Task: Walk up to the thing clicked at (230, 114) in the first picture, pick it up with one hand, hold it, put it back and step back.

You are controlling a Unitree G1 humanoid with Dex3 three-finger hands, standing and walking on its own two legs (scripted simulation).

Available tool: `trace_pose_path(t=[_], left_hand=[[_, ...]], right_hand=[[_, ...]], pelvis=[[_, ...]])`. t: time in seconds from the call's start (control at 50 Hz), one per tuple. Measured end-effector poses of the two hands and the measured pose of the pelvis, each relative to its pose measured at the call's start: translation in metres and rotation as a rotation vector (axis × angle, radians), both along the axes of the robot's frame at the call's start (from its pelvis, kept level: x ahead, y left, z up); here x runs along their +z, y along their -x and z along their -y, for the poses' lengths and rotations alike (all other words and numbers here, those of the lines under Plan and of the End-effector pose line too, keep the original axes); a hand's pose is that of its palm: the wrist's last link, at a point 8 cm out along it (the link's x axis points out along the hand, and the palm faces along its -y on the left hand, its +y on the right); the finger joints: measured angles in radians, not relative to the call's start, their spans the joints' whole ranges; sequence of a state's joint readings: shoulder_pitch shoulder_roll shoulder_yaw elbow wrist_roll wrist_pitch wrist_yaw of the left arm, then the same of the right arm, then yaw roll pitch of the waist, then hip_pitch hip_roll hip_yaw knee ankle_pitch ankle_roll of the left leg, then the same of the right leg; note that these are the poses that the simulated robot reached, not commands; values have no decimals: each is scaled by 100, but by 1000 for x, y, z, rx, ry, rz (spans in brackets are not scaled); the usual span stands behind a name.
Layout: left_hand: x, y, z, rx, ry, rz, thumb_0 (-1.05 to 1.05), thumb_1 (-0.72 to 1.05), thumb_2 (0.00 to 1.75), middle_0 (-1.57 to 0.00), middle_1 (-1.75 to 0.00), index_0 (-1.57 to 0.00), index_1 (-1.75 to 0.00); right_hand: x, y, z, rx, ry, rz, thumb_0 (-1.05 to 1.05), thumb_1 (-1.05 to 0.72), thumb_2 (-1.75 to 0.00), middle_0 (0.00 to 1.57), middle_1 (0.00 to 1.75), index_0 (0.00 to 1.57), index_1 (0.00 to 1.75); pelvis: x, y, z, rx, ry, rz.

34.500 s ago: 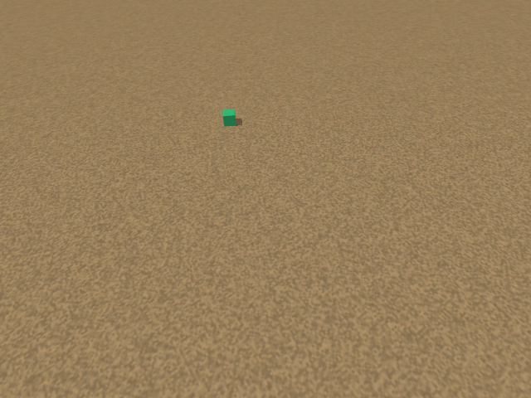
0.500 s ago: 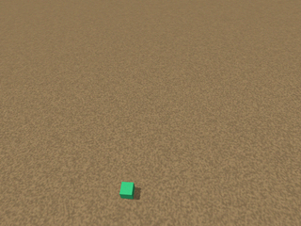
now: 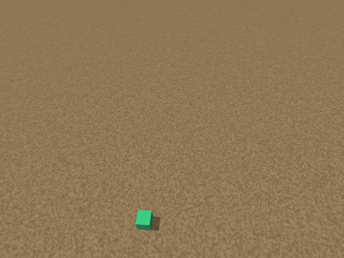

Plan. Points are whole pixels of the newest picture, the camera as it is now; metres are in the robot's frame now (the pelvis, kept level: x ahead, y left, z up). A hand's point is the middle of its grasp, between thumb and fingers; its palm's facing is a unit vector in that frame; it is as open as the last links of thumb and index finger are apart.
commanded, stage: stand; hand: left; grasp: from above
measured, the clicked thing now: (144, 219) +0.47 +0.23 -0.74
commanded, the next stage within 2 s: step back in 0.74 s
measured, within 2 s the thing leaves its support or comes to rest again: neither
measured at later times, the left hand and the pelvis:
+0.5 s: hand out of the picture +0.07 +0.25 -0.16, palm faces +0.01 -0.94 -0.34, open 7.4 cm; pelvis +0.00 +0.00 +0.00, yaw +0 degrees
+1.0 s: hand out of the picture +0.08 +0.29 -0.17, palm faces -0.02 -0.93 -0.38, open 7.4 cm; pelvis -0.03 +0.02 -0.02, yaw +0 degrees
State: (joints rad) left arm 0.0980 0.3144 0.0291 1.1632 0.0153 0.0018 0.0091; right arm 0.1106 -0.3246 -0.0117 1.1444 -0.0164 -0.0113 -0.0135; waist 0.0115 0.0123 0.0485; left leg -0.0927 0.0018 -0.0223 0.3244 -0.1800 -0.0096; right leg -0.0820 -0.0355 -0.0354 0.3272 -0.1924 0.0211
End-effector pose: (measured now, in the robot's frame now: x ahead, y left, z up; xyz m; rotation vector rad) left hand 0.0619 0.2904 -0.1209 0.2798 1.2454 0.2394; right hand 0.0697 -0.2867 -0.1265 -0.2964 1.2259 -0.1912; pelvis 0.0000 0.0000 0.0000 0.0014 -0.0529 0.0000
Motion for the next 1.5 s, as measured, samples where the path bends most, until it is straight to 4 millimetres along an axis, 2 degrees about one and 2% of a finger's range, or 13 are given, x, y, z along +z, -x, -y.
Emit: trace_pose_path(t=[0.24, 0.78, 0.88, 0.96, 1.06, 1.14, 1.22, 1.34, 1.5], left_hand=[[-1, 3, 1, -5, 3, -13, 1, 90, 90, -20, -30, -21, -30], [0, -4, 0, -14, -1, -6, 1, 90, 90, -20, -30, -21, -30], [-4, -4, -13, -19, -26, 4, 1, 90, 90, -20, -30, -21, -30], [-8, -7, -30, -48, -43, 19, 1, 90, 90, -20, -30, -21, -30], [-23, -23, -58, -72, -43, 73, 1, 90, 90, -20, -30, -21, -30], [-24, -28, -65, -79, -42, 100, 1, 90, 90, -20, -30, -21, -30], [-22, -15, -62, -103, -21, 78, 1, 90, 90, -20, -30, -20, -30], [-22, 18, -58, -141, -23, 23, 1, 90, 90, -20, -30, -21, -30], [-14, 56, -48, -157, -68, 39, 1, 90, 90, -20, -30, -21, -30]], right_hand=[[1, 4, 4, -6, 2, -14, 1, -91, -89, 21, 30, 20, 30], [0, 5, 10, -13, 0, -28, 1, -91, -89, 21, 30, 20, 30], [-3, 4, 17, -14, 24, -28, 1, -91, -89, 21, 30, 20, 30], [0, 12, 15, -16, 58, -34, 1, -91, -89, 21, 30, 20, 30], [2, 37, 3, -21, 111, -44, 0, -91, -89, 21, 30, 20, 30], [8, 62, -14, -15, 120, -89, 0, -91, -89, 21, 30, 20, 30], [12, 76, -24, -30, 119, -84, 1, -91, -89, 21, 30, 20, 30], [4, 82, -32, -56, 92, 6, 1, -91, -89, 21, 30, 20, 31], [-21, 101, -20, -68, 31, 67, 1, -91, -89, 21, 30, 20, 31]], pelvis=[[0, 0, 2, -2, 1, -4], [-1, -1, 4, -4, 1, -21], [-8, 16, 0, 1, 15, -28], [-13, 28, -14, -6, 6, -32], [-26, 38, -38, 8, 20, -48], [-21, 52, -44, 1, 17, -38], [-15, 62, -50, -15, 23, -47], [-18, 80, -53, -54, 11, -36], [-30, 113, -40, -82, 23, -4]])
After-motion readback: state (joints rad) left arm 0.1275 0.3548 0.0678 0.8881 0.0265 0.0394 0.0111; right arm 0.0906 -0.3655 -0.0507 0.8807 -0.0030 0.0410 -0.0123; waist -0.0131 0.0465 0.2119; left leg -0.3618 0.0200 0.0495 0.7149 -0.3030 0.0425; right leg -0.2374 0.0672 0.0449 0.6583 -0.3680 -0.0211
